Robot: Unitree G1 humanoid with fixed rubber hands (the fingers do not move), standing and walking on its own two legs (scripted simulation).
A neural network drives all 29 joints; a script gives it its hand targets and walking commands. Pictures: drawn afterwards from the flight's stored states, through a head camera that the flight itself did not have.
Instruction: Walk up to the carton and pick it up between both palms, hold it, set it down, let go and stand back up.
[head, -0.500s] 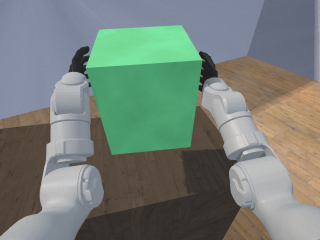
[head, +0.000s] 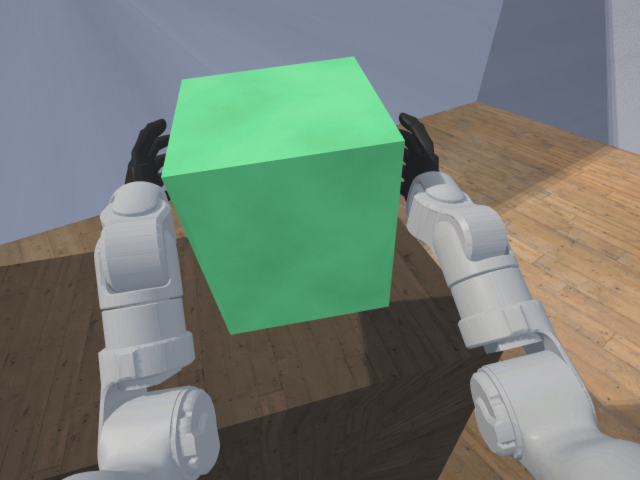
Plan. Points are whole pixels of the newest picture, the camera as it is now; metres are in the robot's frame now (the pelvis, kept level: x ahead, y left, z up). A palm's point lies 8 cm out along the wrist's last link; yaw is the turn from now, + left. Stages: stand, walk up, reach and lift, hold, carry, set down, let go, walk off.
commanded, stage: hold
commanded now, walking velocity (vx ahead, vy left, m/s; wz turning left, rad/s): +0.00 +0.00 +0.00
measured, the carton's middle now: (290, 198) +0.38 +0.01 +0.21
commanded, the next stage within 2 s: none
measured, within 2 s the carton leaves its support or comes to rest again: neither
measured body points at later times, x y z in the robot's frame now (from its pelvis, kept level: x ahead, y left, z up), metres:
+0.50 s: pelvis +0.01 -0.01 +0.00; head -0.08 +0.02 +0.44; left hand +0.39 +0.18 +0.27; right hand +0.39 -0.13 +0.27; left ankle +0.03 +0.13 -0.75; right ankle -0.01 -0.12 -0.75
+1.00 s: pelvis -0.01 +0.00 +0.00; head -0.09 +0.02 +0.44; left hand +0.36 +0.16 +0.26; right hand +0.36 -0.14 +0.26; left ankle +0.03 +0.13 -0.75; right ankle -0.01 -0.12 -0.75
